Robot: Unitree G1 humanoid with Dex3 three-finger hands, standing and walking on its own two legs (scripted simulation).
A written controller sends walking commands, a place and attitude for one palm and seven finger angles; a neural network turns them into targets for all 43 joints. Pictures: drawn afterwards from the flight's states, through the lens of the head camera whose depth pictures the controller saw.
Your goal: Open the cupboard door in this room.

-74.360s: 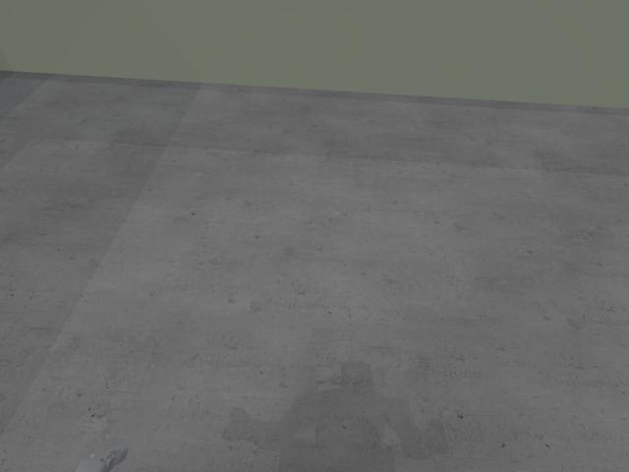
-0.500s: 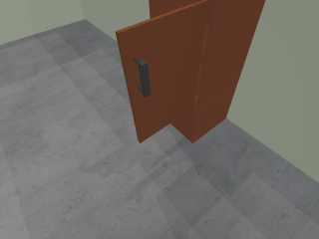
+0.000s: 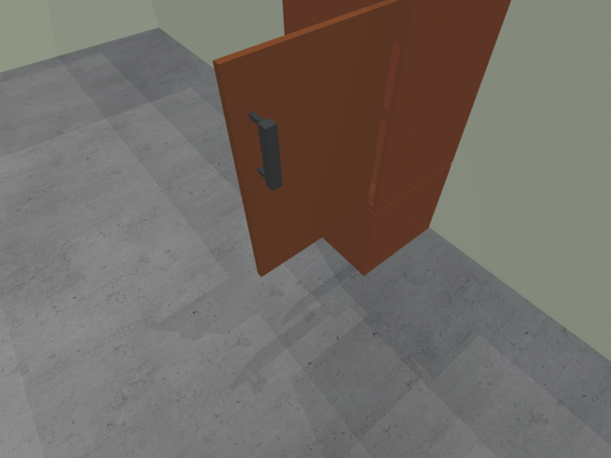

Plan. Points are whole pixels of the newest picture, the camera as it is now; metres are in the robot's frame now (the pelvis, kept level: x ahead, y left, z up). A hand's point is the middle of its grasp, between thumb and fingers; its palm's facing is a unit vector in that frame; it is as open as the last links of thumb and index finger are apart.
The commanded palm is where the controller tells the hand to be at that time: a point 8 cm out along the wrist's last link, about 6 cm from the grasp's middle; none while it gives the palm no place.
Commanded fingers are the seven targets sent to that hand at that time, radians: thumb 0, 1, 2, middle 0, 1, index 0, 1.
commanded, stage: look to check the result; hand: left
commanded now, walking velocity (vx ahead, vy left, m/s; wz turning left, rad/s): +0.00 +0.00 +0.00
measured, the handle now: (264, 151) +0.62 +0.11 +0.04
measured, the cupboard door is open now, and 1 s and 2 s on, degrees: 90 90 90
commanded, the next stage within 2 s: stand and wait in 0.36 s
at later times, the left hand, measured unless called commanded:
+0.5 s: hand out of the picture +0.07 +0.21 -0.16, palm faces +0.00 -0.96 -0.29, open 7.4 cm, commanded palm none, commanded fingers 0.00 0.90 0.90 -0.20 -0.30 -0.20 -0.30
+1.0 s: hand out of the picture +0.07 +0.23 -0.16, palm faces -0.02 -0.95 -0.30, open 7.4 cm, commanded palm none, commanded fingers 0.00 0.90 0.90 -0.20 -0.30 -0.20 -0.30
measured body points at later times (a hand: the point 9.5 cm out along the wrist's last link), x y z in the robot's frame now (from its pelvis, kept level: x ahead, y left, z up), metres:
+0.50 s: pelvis +0.01 +0.00 +0.00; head +0.02 -0.02 +0.45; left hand +0.07 +0.26 -0.14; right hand +0.05 -0.27 -0.16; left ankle -0.02 +0.13 -0.75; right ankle +0.01 -0.07 -0.75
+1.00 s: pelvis +0.01 +0.01 +0.00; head +0.03 +0.00 +0.45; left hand +0.07 +0.28 -0.14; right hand +0.05 -0.26 -0.15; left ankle -0.02 +0.13 -0.75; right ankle +0.01 -0.07 -0.75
